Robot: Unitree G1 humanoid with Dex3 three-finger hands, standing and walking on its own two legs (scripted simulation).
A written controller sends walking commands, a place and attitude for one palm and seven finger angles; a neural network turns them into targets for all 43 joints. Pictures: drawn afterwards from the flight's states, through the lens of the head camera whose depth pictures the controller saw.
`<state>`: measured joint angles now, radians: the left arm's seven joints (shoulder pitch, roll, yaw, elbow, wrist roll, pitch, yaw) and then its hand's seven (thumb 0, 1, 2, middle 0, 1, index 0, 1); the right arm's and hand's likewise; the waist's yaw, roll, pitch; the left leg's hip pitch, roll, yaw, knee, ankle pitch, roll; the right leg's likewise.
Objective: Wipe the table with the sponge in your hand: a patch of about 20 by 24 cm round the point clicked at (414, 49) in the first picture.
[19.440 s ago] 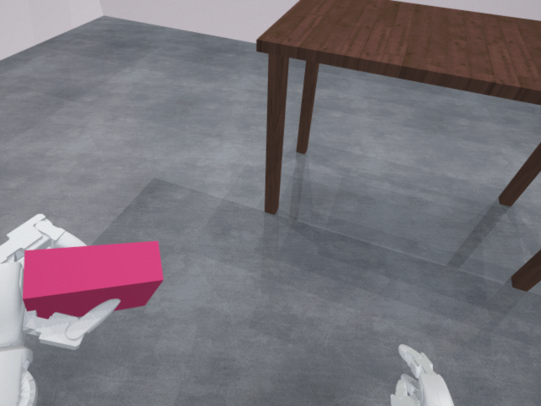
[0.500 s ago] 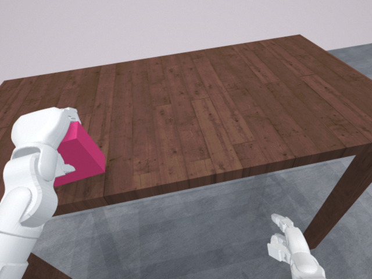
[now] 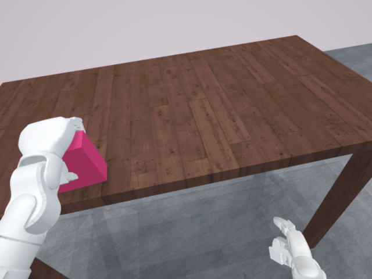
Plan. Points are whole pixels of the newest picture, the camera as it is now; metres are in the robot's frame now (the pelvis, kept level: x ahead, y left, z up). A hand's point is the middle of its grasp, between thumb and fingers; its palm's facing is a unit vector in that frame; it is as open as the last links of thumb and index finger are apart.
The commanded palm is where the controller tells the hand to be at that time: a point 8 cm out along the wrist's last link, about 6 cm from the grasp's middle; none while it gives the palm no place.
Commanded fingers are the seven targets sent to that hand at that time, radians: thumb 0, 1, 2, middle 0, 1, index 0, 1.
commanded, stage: lower the sponge onto the table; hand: left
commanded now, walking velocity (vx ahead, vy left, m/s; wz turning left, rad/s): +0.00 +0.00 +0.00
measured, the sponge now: (74, 169) +0.27 +0.30 +0.12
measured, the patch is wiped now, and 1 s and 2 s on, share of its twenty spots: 0.00 0.30 0.35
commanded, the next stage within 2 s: wipe forward along the first lane in 0.02 s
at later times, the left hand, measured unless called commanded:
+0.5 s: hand (70, 144) +0.30 +0.31 +0.16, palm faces +0.01 +0.01 -1.00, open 9.3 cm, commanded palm +0.28 +0.31 +0.21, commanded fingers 0.00 0.10 1.30 -1.20 -1.60 -1.20 -1.60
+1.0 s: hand (70, 128) +0.35 +0.35 +0.16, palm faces -0.05 +0.01 -1.00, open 9.3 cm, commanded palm +0.32 +0.35 +0.19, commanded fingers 0.00 0.10 1.30 -1.20 -1.60 -1.20 -1.60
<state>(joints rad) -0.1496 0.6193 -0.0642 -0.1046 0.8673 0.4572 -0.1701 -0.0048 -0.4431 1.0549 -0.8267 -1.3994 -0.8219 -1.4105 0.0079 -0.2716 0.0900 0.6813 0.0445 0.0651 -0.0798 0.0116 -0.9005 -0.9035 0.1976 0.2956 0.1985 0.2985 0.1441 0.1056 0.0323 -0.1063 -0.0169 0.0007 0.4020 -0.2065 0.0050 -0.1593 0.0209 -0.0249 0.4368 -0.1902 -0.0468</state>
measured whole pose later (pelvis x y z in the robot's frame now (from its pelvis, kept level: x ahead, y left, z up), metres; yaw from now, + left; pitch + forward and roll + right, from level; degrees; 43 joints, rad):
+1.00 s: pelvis +0.02 +0.00 +0.00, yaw +1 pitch +0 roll +0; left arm -0.45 0.68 0.03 0.42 0.91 0.21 -0.19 0.00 -0.49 1.12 -0.84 -1.39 -0.84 -1.41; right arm 0.14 -0.32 0.03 0.70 0.06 0.09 -0.11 0.01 -0.90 -0.90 0.20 0.30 0.20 0.30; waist 0.07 0.08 0.00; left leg -0.22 -0.01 -0.01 0.47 -0.25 0.00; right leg -0.26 0.03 -0.04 0.48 -0.22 -0.05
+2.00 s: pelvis +0.02 +0.02 +0.00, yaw +0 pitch +5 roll +0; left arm -0.79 0.75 0.01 0.90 1.01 0.01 -0.12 0.01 -0.52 1.14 -0.85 -1.39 -0.85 -1.41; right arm 0.25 -0.31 0.00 0.73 0.07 0.12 -0.11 0.01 -0.90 -0.90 0.20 0.30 0.20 0.30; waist 0.02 0.06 -0.03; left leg -0.30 -0.02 0.00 0.44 -0.23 0.03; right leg -0.32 0.02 -0.02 0.41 -0.18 -0.03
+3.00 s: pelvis +0.05 +0.02 +0.00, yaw +0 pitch +3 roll +0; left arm -0.59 0.52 -0.15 0.40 0.96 0.36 -0.13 0.00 -0.47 1.12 -0.81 -1.43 -0.80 -1.45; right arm 0.13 -0.30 0.04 0.71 0.06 0.11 -0.05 0.01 -0.90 -0.90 0.20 0.30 0.20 0.30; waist 0.07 0.09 -0.03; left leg -0.15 -0.03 0.01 0.34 -0.23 0.04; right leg -0.19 0.01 -0.01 0.35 -0.20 -0.02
